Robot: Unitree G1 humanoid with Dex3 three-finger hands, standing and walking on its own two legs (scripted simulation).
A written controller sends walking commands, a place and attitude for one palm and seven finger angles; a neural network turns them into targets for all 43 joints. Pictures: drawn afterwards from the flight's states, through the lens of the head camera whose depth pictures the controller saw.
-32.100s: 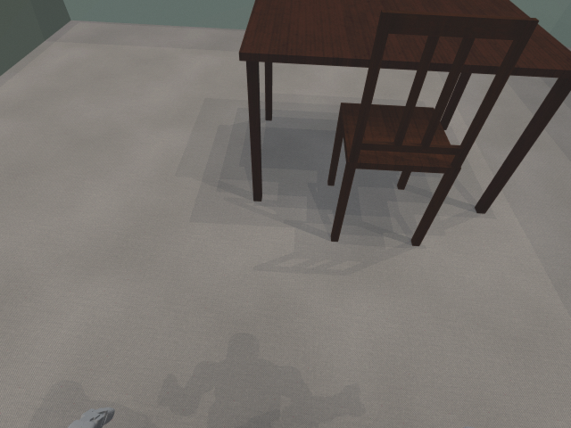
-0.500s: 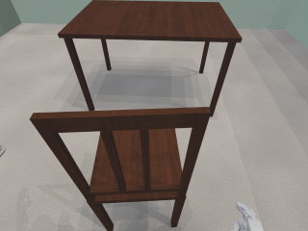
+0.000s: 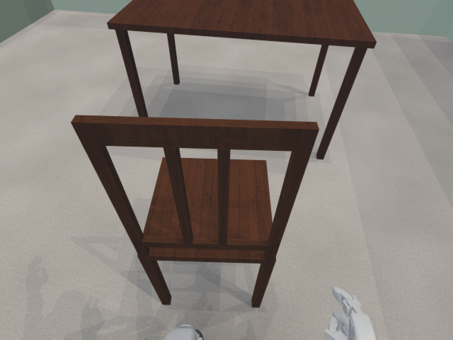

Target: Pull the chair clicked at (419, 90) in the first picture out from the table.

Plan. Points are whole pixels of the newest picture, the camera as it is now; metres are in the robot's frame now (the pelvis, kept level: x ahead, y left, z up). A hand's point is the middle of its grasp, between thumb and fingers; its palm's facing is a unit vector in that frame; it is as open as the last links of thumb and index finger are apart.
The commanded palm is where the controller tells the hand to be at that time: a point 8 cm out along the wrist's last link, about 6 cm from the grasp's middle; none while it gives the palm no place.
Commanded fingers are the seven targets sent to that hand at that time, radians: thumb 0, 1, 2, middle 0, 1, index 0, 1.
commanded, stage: stop stepping back and stand still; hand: left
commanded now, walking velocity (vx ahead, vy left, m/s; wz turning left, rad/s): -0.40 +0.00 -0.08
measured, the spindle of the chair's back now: (181, 202) +0.40 +0.14 -0.02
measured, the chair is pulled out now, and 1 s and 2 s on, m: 0.72 0.72 0.72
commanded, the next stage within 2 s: let the arm hang, fingers relaxed in 0.80 s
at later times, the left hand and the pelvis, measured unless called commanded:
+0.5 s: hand out of the picture +0.13 +0.25 +0.21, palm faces +0.35 -0.74 -0.57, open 7.4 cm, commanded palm +0.08 +0.29 +0.20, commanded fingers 0.00 0.90 0.90 -0.20 -0.30 -0.20 -0.30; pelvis -0.07 -0.01 +0.02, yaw -1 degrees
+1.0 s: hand (45, 310) +0.14 +0.26 +0.08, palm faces +0.21 -0.87 -0.45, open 7.4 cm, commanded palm none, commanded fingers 0.00 0.90 0.90 -0.20 -0.30 -0.20 -0.30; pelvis -0.09 +0.01 +0.02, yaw +0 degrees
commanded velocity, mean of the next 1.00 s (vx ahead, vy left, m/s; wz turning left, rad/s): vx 0.04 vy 0.01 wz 0.00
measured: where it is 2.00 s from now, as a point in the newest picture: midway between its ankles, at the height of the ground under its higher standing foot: outside the picture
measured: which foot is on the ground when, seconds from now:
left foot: down 0.00-0.02, up 0.04-0.24, down 0.26-1.00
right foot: up 0.00-0.00, down 0.02-1.00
